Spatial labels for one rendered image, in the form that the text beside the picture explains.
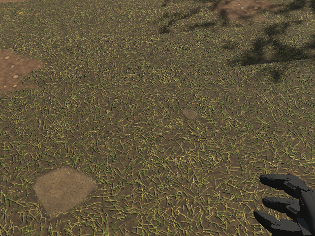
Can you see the right robot hand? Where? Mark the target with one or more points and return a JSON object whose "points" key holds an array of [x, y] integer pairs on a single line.
{"points": [[302, 212]]}

